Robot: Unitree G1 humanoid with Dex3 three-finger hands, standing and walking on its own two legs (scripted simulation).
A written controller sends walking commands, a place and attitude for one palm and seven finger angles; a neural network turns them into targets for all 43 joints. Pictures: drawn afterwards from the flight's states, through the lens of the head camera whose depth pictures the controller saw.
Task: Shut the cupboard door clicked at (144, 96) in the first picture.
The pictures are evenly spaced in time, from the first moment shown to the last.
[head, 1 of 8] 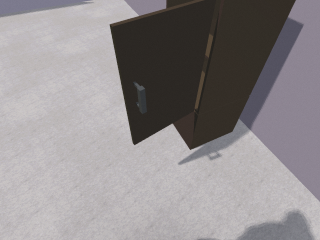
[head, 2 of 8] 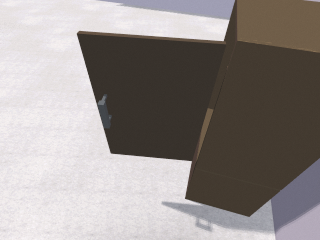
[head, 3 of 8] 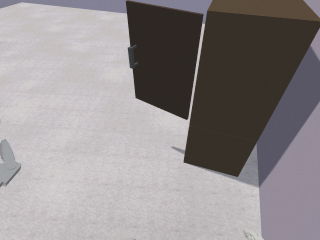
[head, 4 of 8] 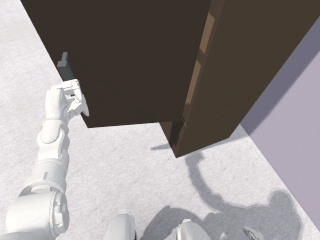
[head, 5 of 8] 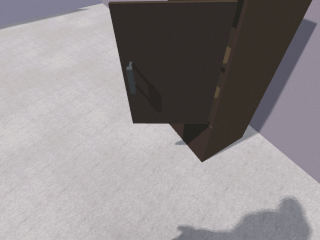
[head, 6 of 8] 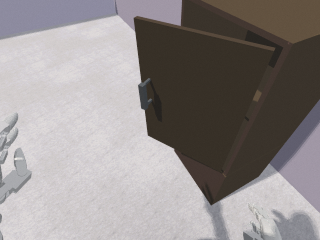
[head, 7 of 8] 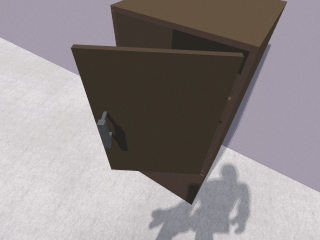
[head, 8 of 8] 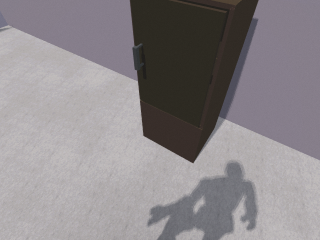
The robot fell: no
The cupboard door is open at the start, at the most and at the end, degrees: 100 100 0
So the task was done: yes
